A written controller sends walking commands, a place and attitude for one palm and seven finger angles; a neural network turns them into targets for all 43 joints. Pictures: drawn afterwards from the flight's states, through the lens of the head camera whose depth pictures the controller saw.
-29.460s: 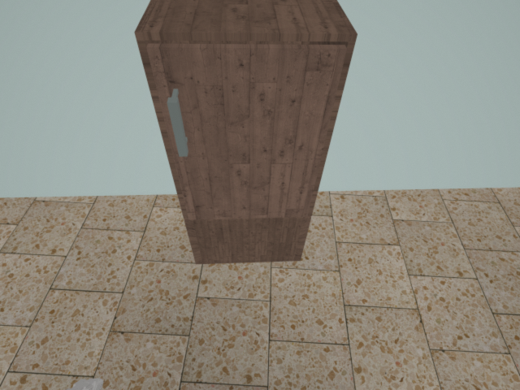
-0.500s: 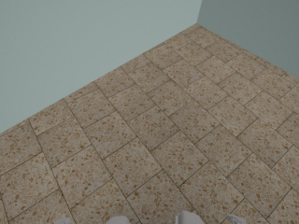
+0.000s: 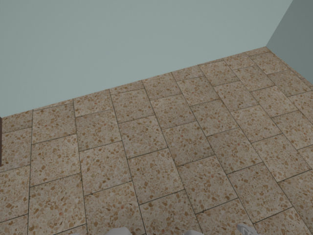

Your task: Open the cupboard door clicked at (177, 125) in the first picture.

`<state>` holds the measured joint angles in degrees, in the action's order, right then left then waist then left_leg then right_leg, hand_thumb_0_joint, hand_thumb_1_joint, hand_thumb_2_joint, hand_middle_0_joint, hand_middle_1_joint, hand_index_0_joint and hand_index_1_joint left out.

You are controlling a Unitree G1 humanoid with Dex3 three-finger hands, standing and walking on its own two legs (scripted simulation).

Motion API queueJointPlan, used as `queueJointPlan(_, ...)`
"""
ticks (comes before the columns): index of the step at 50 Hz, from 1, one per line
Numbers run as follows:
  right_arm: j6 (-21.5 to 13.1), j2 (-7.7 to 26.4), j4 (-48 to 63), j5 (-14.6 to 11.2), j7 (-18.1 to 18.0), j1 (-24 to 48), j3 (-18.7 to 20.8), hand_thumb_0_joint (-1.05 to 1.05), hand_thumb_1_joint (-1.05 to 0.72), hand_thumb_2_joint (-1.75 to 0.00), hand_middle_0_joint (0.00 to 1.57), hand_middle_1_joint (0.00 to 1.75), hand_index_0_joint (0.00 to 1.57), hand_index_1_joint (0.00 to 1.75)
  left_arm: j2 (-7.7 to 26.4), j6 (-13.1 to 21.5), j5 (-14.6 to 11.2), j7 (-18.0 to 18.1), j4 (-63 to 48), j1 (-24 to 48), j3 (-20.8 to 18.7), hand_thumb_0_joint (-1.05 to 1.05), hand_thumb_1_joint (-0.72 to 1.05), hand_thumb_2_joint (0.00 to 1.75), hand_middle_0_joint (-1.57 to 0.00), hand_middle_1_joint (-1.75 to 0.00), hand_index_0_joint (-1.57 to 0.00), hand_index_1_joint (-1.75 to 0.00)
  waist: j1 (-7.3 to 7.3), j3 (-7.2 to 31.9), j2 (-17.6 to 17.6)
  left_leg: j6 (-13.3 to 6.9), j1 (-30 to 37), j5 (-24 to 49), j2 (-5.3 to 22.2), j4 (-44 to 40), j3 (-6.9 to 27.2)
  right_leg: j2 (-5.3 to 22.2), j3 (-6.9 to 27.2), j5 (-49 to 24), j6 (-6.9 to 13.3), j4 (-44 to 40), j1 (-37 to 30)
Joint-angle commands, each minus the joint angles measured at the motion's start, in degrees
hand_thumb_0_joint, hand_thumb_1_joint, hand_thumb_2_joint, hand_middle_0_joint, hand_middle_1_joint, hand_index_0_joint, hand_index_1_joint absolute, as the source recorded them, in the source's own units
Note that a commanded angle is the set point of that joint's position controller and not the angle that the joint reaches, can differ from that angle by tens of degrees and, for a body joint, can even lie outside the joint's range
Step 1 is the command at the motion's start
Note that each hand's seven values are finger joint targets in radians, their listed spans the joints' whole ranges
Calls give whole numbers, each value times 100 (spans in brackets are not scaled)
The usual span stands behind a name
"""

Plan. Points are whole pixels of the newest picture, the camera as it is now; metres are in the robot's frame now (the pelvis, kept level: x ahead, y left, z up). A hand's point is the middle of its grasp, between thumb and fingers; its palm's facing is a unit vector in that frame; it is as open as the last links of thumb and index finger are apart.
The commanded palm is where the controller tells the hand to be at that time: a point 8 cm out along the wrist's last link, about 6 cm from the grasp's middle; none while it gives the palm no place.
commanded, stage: turn to face it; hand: left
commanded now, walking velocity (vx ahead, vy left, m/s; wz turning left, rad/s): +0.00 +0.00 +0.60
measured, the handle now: out of the picture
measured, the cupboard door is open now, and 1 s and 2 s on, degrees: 42 42 42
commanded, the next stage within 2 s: take the last steps up to it in 1.84 s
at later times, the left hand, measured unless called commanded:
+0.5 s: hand out of the picture +0.01 +0.15 -0.14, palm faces +0.31 -0.92 -0.24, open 7.4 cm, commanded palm none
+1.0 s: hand out of the picture -0.01 +0.16 -0.13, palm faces +0.58 -0.75 -0.31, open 7.4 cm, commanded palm none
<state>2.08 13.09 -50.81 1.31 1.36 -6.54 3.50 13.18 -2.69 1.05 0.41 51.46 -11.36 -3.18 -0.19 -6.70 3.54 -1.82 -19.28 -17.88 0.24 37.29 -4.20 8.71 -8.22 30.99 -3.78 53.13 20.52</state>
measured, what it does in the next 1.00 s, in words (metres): steps on the spot, turning left: right foot, then left foot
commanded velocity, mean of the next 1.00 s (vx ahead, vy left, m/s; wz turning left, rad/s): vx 0.00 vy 0.00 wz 0.60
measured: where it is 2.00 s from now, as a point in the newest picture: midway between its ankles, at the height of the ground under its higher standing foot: outside the picture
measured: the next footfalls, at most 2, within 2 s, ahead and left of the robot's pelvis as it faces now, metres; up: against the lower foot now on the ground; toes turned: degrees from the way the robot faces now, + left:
right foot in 0.26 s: +0.06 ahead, -0.16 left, +0.00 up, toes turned +6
left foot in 0.60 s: +0.00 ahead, +0.09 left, +0.00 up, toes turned +27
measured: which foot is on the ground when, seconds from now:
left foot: down 0.00-0.26, up 0.28-0.58, down 0.60-0.92, up 0.94-1.00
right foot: up 0.00-0.24, down 0.26-0.58, up 0.60-0.90, down 0.92-1.00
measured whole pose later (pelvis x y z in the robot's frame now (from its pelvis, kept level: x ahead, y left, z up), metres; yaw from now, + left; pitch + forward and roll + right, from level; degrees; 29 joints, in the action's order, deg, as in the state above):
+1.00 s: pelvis +0.03 -0.07 +0.01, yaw +37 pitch +0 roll +1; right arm 4.7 14.6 -53.0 1.1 0.6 -9.0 5.0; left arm 12.6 -0.9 1.3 0.9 49.2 -8.8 -3.0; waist -0.8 -6.2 -2.2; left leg 1.8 -26.6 -27.7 -2.1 55.7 3.9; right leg 4.2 -4.7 19.2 -0.5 35.4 16.0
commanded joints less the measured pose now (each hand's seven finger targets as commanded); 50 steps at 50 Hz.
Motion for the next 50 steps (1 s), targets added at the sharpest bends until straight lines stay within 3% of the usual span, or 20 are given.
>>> queueJointPlan(1, -94, 1237, 189, 31, -231, -675, 307, 0, -90, -90, 20, 30, 20, 30, 555, 126, -24, 70, -642, 562, -213, 0, 90, 90, -20, -30, -20, -30, -311, 1009, -1631, -909, 1188, 3068, 1722, -1580, 2138, -174, 903, -212, -96, 1507, 1385)
queueJointPlan(3, -119, 1137, 275, 31, -227, -347, 266, 0, -90, -90, 20, 30, 20, 30, 530, 98, -27, 12, -515, 308, -210, 0, 90, 90, -20, -30, -20, -30, -90, 999, -1348, -723, 982, 2588, 1378, -1598, 1744, -295, 813, -522, -91, 1054, 1024)
queueJointPlan(10, 2, 1201, 376, 24, -166, 14, 353, 0, -90, -90, 20, 30, 20, 30, 486, 162, -49, 16, -435, -224, -211, 0, 90, 90, -20, -30, -20, -30, 145, 921, -1221, -496, -155, 1157, 980, -1333, 2011, -822, 448, -1155, 36, -1830, -882)
queueJointPlan(11, 10, 1066, 442, -22, -150, 116, 343, 0, -90, -90, 20, 30, 20, 30, 661, 215, -31, 47, -387, -517, -259, 0, 90, 90, -20, -30, -20, -30, 307, 1001, -846, -268, -564, 715, 685, -912, 1858, -611, 611, -1545, 83, -2749, -1525)
queueJointPlan(13, 13, 583, 666, -59, -73, 205, 281, 0, -90, -90, 20, 30, 20, 30, 1496, 271, 80, 129, -470, -590, -370, 0, 90, 90, -20, -30, -20, -30, 446, 800, 1565, 382, -1704, -1777, -398, 1929, 572, 1968, 3084, -1432, 1133, -4111, -1514)
queueJointPlan(15, 77, 660, 455, -20, -53, 145, 316, 0, -90, -90, 20, 30, 20, 30, 1045, 313, 23, 169, -564, -103, -257, 0, 90, 90, -20, -30, -20, -30, 108, 640, 1135, 386, -1669, -1245, 10, 3365, 829, 1482, 2368, -2524, 1251, -3657, -1044)
queueJointPlan(18, 128, 435, 284, -51, 26, -3, 211, 0, -90, -90, 20, 30, 20, 30, 786, 324, 43, 176, -626, 165, -176, 0, 90, 90, -20, -30, -20, -30, -64, 702, 883, 533, -1250, -833, 149, 2850, 414, 986, 885, -3924, 1025, -3227, -1146)
queueJointPlan(24, 54, 256, 387, -84, 66, 375, 104, 0, -90, -90, 20, 30, 20, 30, 1108, 317, 76, 145, -381, -377, -308, 0, 90, 90, -20, -30, -20, -30, 276, 822, 781, 487, -601, -913, 18, 701, -144, 1211, 523, -4543, 1018, -2812, -1707)
queueJointPlan(27, -8, 408, 316, -72, 40, -26, 129, 0, -90, -90, 20, 30, 20, 30, 1123, 297, 27, 92, -310, -321, -349, 0, 90, 90, -20, -30, -20, -30, 49, 1006, 605, 375, 422, 67, -48, -734, -196, 1115, 169, -4206, 645, -2100, -1351)
queueJointPlan(28, -52, 703, 240, -48, 29, -395, 206, 0, -90, -90, 20, 30, 20, 30, 1045, 267, -29, 70, -378, -243, -350, 0, 90, 90, -20, -30, -20, -30, -190, 1215, -12, 223, 1331, 968, 239, -1294, 131, 1003, -91, -3630, 374, -1362, -699)
queueJointPlan(29, -95, 1391, 204, 18, -13, -819, 377, 0, -90, -90, 20, 30, 20, 30, 656, 226, -66, 24, -583, -203, -283, 0, 90, 90, -20, -30, -20, -30, -409, 1438, -1820, -534, 2243, 2920, 1822, -1459, 2328, 147, -349, -675, -104, 15, 894)
queueJointPlan(30, -35, 1696, 89, 16, -70, -1192, 448, 0, -90, -90, 20, 30, 20, 30, 534, 174, -12, 50, -827, 249, -169, 0, 90, 90, -20, -30, -20, -30, -608, 1325, -1945, -1214, 2036, 3681, 2534, -1601, 2896, -135, 229, 875, -106, 853, 1431)
queueJointPlan(32, -74, 1464, 134, 30, -204, -964, 398, 0, -90, -90, 20, 30, 20, 30, 533, 128, -6, 85, -722, 604, -187, 0, 90, 90, -20, -30, -20, -30, -484, 1243, -1664, -1096, 1552, 2776, 2041, -1600, 2629, -104, 787, 164, -102, 1448, 1608)
queueJointPlan(36, -118, 1129, 275, 24, -223, -261, 269, 0, -90, -90, 20, 30, 20, 30, 522, 87, -19, -10, -442, 236, -220, 0, 90, 90, -20, -30, -20, -30, -82, 917, -1324, -697, 923, 2217, 1267, -1687, 1747, -316, 773, -608, -87, 817, 995)
queueJointPlan(40, -80, 1171, 240, 43, -198, -317, 321, 0, -90, -90, 20, 30, 20, 30, 459, 123, -41, -2, -523, 323, -179, 0, 90, 90, -20, -30, -20, -30, -132, 995, -1294, -704, 811, 2231, 1171, -1541, 1944, -604, 617, -504, -52, -502, 335)
queueJointPlan(44, 5, 1105, 389, -15, -171, 88, 346, 0, -90, -90, 20, 30, 20, 30, 616, 210, -49, 42, -387, -383, -242, 0, 90, 90, -20, -30, -20, -30, 236, 968, -1100, -347, -286, 1338, 758, -1017, 2014, -752, 490, -1581, 37, -2495, -1343)
queueJointPlan(45, 13, 821, 469, -66, -139, 58, 313, 0, -90, -90, 20, 30, 20, 30, 972, 265, 15, 93, -384, -561, -326, 0, 90, 90, -20, -30, -20, -30, 347, 972, -86, -19, -1149, 261, 253, -221, 1609, 142, 1402, -1277, 286, -3404, -2045)
queueJointPlan(46, -3, 505, 600, -77, -100, 109, 256, 0, -90, -90, 20, 30, 20, 30, 1438, 288, 88, 127, -409, -604, -396, 0, 90, 90, -20, -30, -20, -30, 430, 884, 1522, 403, -1760, -1478, -542, 1306, 559, 1673, 2930, -1632, 968, -3937, -2021)
queueJointPlan(47, 32, 746, 614, -37, -69, 105, 308, 0, -90, -90, 20, 30, 20, 30, 1424, 283, 52, 155, -495, -487, -357, 0, 90, 90, -20, -30, -20, -30, 374, 867, 1077, 354, -1469, -1709, -218, 2527, 784, 2091, 2850, -1751, 1369, -3928, -1270)
queueJointPlan(50, 119, 553, 331, -25, -1, 59, 264, 0, -90, -90, 20, 30, 20, 30, 823, 298, 20, 164, -608, 195, -193, 0, 90, 90, -20, -30, -20, -30, -27, 540, 1002, 479, -1496, -889, 112, 3318, 606, 1099, 1240, -3370, 1095, -3378, -1084)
